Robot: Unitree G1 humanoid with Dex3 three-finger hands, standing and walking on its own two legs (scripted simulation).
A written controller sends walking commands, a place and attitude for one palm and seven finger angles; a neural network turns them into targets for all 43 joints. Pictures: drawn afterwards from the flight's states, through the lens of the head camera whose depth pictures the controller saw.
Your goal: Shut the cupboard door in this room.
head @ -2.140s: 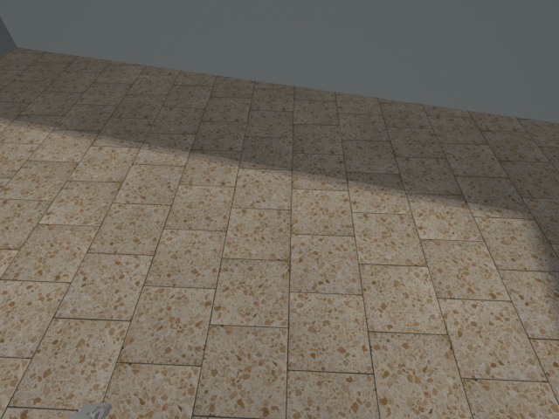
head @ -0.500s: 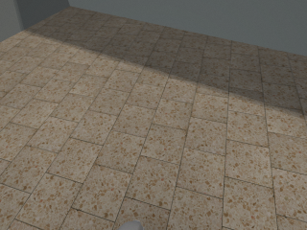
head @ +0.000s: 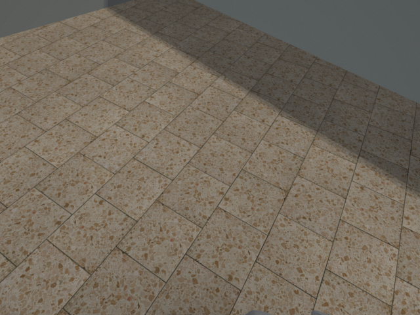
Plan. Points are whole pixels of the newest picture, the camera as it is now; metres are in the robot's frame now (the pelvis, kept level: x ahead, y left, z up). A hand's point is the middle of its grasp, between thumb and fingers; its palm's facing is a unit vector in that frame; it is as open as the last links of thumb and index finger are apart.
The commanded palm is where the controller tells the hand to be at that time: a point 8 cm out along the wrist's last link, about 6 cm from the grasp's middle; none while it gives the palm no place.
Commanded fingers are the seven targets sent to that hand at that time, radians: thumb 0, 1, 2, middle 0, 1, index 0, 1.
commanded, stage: turn or walk to find it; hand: left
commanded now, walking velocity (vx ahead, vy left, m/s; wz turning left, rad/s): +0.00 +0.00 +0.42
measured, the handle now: out of the picture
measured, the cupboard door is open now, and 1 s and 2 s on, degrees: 79 79 79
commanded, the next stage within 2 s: none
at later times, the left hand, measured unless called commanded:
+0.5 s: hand out of the picture -0.02 +0.17 -0.15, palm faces +0.24 -0.94 -0.25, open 7.3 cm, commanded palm none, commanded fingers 0.00 0.90 0.90 -0.20 -0.30 -0.20 -0.30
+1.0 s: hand out of the picture -0.07 +0.20 -0.15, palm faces +0.43 -0.86 -0.27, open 7.3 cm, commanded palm none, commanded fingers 0.00 0.90 0.90 -0.20 -0.30 -0.20 -0.30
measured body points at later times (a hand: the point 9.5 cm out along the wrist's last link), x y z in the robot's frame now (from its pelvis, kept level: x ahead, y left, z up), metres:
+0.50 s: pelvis -0.03 -0.04 +0.00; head +0.00 -0.04 +0.45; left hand -0.03 +0.21 -0.13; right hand +0.07 -0.28 -0.15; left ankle -0.08 +0.10 -0.68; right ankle +0.00 -0.14 -0.73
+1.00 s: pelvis -0.06 -0.02 +0.00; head -0.03 -0.02 +0.45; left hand -0.09 +0.25 -0.13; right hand +0.10 -0.22 -0.15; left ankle -0.08 +0.09 -0.73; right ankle -0.02 -0.14 -0.72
